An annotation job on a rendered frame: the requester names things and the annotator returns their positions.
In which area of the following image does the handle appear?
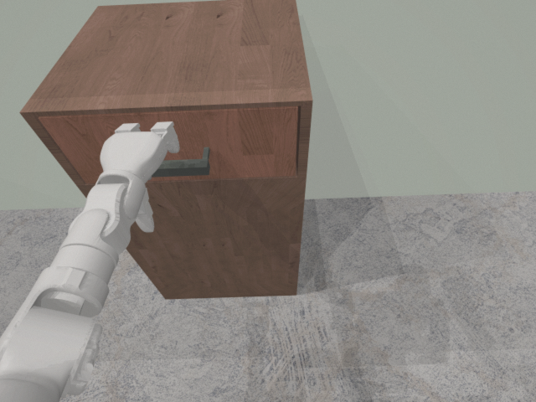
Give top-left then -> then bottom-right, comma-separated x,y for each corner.
152,147 -> 210,178

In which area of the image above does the robot left upper arm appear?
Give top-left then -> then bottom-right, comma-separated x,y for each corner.
0,306 -> 103,402

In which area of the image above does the left robot hand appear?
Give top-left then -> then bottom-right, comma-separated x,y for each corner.
100,121 -> 180,232

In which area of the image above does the cabinet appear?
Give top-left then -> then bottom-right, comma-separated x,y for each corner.
19,0 -> 312,299

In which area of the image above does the drawer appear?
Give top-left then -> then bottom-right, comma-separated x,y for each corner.
39,106 -> 298,183

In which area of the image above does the robot left forearm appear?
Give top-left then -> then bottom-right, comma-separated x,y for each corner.
0,169 -> 146,362

